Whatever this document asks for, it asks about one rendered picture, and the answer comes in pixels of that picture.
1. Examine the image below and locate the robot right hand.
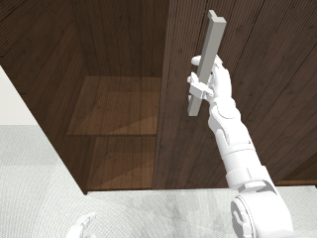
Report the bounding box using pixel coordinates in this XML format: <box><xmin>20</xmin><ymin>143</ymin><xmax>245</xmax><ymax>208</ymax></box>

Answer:
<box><xmin>187</xmin><ymin>55</ymin><xmax>232</xmax><ymax>105</ymax></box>

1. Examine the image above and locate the wardrobe door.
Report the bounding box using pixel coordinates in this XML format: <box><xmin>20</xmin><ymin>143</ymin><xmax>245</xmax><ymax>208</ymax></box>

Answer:
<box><xmin>152</xmin><ymin>0</ymin><xmax>317</xmax><ymax>190</ymax></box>
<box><xmin>281</xmin><ymin>152</ymin><xmax>317</xmax><ymax>180</ymax></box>

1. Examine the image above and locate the right robot upper arm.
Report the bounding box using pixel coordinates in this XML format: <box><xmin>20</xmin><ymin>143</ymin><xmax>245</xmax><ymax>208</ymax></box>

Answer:
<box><xmin>230</xmin><ymin>190</ymin><xmax>311</xmax><ymax>238</ymax></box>

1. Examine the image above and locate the right robot forearm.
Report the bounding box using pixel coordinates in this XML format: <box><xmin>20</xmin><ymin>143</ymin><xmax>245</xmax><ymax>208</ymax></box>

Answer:
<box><xmin>208</xmin><ymin>96</ymin><xmax>293</xmax><ymax>230</ymax></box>

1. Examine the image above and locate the handle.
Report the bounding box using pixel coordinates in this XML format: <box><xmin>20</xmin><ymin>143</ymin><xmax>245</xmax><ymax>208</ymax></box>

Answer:
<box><xmin>187</xmin><ymin>10</ymin><xmax>227</xmax><ymax>116</ymax></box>

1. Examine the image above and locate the robot left hand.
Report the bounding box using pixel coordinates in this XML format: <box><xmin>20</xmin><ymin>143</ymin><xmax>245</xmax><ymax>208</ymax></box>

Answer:
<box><xmin>65</xmin><ymin>211</ymin><xmax>97</xmax><ymax>238</ymax></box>

